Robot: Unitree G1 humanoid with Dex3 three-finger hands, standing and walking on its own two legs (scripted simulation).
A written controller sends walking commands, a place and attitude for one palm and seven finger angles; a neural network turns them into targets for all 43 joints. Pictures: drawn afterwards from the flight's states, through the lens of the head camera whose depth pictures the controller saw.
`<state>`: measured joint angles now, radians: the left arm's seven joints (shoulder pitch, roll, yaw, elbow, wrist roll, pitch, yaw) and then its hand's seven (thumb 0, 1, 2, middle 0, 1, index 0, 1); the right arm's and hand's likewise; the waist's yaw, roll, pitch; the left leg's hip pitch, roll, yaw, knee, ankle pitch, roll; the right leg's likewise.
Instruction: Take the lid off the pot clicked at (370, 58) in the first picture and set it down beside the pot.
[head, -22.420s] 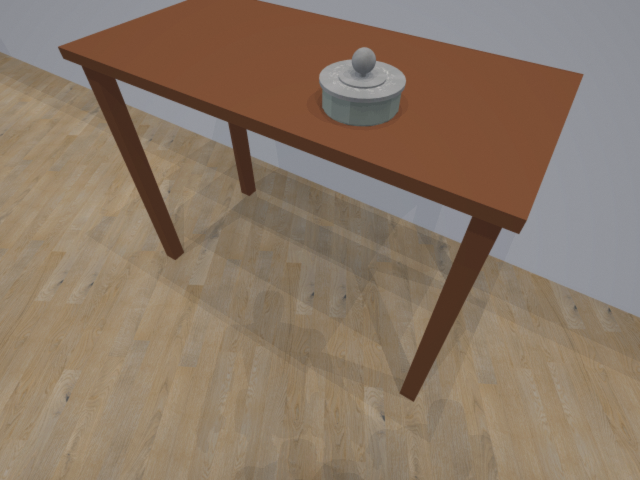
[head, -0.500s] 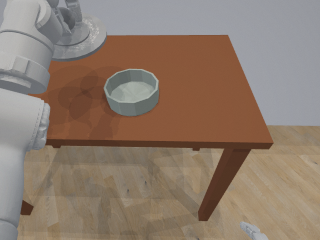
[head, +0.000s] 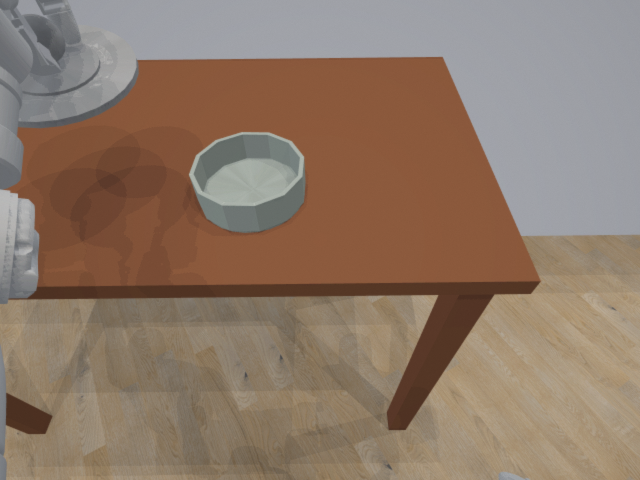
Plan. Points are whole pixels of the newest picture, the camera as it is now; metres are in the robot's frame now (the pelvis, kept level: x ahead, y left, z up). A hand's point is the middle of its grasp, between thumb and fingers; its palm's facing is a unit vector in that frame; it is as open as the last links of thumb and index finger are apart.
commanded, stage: move the lid sideways beside the pot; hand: left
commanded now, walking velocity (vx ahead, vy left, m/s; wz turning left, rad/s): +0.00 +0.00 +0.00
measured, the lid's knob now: (38, 39) +0.50 +0.27 +0.30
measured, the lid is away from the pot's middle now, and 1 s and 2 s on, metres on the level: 0.19 0.23 0.23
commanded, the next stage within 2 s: lower the lid onto the table in 0.64 s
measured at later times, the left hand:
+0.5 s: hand out of the picture +0.46 +0.31 +0.32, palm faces -0.13 -0.12 -0.98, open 7.4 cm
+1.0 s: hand out of the picture +0.46 +0.30 +0.30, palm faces -0.17 -0.17 -0.97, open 7.4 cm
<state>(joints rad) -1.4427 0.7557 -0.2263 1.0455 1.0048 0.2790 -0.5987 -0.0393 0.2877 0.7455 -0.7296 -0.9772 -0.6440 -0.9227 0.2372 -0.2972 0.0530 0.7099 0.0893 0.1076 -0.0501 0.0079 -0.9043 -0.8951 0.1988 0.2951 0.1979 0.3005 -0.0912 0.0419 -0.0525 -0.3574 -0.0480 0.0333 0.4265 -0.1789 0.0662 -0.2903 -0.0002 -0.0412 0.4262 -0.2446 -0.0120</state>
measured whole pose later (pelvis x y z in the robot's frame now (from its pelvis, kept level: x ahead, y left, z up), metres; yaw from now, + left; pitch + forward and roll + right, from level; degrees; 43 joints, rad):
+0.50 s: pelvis +0.01 +0.00 +0.00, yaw +0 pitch +7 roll -1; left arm -1.43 0.85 -0.18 1.05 1.03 0.26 -0.60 -0.04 0.29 0.75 -0.73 -0.98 -0.64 -0.92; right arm 0.22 -0.29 0.06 0.68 0.09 0.14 -0.05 0.01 -0.90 -0.89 0.20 0.30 0.20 0.30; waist -0.08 0.05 -0.05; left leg -0.37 -0.05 0.03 0.43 -0.19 0.07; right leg -0.29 0.00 -0.05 0.42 -0.25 -0.01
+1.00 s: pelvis +0.00 +0.00 +0.00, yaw +0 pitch +7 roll -1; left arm -1.46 0.83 -0.19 1.14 1.03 0.30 -0.60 -0.04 0.29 0.75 -0.73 -0.98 -0.64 -0.92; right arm 0.23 -0.30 0.06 0.70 0.10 0.12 -0.05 0.01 -0.90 -0.89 0.20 0.30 0.20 0.30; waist -0.10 0.05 -0.04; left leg -0.37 -0.04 0.03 0.43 -0.18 0.06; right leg -0.29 0.00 -0.05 0.41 -0.24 -0.01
